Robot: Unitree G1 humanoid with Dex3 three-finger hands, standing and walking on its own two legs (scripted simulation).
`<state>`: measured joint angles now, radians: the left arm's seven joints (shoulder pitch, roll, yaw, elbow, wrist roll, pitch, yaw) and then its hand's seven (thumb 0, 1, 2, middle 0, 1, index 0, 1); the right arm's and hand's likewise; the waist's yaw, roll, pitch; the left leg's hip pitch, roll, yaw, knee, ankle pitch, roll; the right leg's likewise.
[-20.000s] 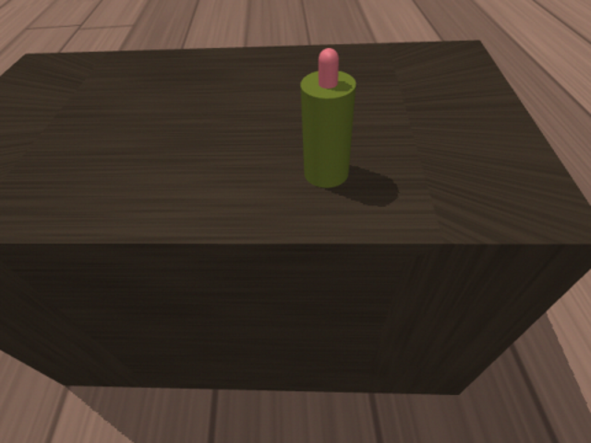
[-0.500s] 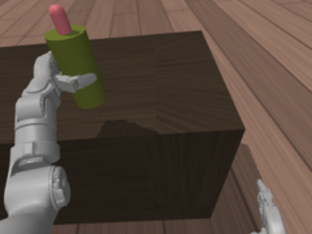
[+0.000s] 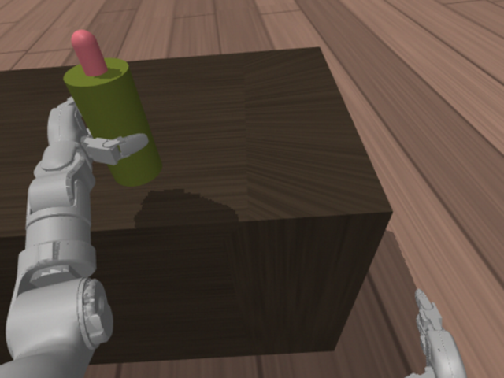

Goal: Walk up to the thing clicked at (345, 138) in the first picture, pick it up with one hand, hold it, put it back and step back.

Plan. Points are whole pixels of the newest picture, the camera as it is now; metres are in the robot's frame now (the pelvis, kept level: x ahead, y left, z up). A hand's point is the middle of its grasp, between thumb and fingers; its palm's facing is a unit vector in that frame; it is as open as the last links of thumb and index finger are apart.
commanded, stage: crouch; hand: left
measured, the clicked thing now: (114, 112) +0.45 +0.21 +0.24
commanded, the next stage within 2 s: lower in 0.60 s
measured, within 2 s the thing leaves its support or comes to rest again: rests again in 1.78 s
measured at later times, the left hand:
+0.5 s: hand (131, 124) +0.48 +0.21 +0.19, palm faces +0.26 -0.96 +0.00, open 11.4 cm
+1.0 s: hand (136, 139) +0.50 +0.22 +0.15, palm faces +0.22 -0.98 -0.03, open 11.3 cm
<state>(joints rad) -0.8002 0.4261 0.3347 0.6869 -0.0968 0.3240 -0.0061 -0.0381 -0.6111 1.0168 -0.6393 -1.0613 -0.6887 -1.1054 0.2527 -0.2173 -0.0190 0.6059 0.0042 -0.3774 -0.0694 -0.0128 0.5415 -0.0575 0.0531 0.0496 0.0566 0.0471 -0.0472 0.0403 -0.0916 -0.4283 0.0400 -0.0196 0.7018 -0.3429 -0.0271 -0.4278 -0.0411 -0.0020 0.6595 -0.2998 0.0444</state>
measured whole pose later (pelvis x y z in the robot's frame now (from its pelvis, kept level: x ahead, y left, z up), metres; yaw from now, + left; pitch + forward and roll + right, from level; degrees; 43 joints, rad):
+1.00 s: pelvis +0.00 +0.01 +0.00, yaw -2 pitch +9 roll -2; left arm -0.89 0.49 0.37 1.00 -0.07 0.04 -0.02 -0.04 -0.60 0.98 -0.67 -1.02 -0.72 -1.06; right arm 0.25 -0.22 -0.02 0.47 0.01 -0.18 -0.04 -0.01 0.53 -0.05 0.06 0.05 0.06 0.05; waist -0.11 0.03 -0.08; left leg -0.55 0.05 0.00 0.74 -0.35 -0.02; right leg -0.54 -0.03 0.02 0.66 -0.28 0.05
